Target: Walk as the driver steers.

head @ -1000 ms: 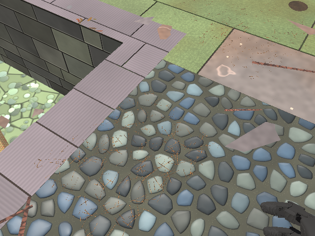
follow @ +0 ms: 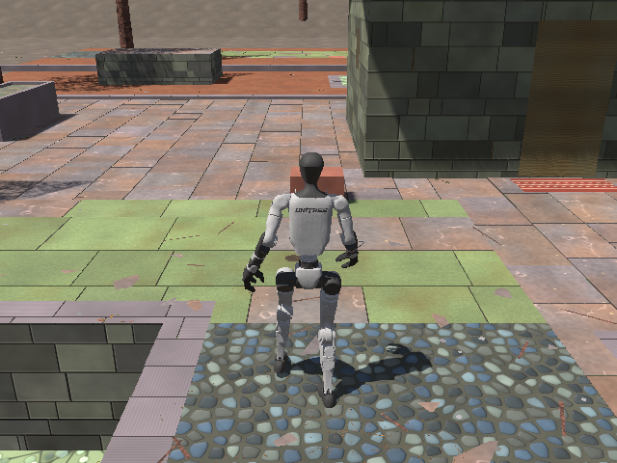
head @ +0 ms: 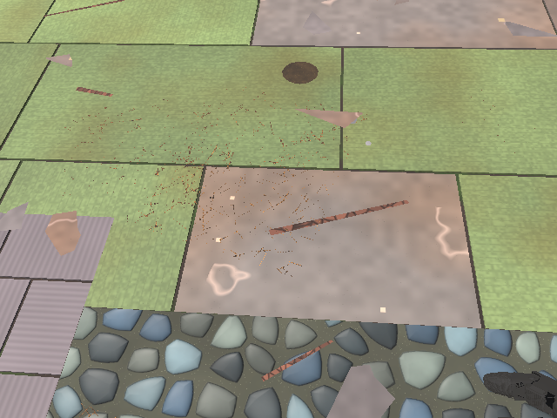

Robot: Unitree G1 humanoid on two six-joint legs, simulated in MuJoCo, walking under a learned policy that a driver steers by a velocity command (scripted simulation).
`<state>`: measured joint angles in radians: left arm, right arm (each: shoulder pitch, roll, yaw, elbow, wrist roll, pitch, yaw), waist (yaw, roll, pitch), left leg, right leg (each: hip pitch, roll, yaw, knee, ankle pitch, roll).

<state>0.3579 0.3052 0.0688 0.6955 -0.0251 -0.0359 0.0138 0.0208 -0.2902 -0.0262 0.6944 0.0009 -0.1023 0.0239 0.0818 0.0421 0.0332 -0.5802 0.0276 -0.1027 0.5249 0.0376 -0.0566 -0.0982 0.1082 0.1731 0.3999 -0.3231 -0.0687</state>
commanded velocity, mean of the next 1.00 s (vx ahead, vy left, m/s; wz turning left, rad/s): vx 0.39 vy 0.00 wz -0.33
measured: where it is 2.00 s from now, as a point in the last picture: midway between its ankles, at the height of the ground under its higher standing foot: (380, 395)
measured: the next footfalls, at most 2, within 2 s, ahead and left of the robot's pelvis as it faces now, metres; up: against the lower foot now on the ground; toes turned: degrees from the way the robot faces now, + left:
left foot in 0.06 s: +0.22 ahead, +0.14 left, +0.00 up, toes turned -7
right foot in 0.60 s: +0.44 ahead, -0.18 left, +0.00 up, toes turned -24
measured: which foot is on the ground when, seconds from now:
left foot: up 0.00-0.04, down 0.06-0.60, up 0.62-1.00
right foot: down 0.00-0.08, up 0.10-0.58, down 0.60-1.00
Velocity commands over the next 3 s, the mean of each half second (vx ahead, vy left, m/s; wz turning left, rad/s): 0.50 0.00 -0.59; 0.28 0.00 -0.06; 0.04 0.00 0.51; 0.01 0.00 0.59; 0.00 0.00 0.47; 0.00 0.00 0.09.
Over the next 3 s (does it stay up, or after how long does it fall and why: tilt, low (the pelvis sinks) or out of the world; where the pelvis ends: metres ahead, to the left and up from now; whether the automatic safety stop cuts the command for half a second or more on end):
stays up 0.52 -0.10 0.00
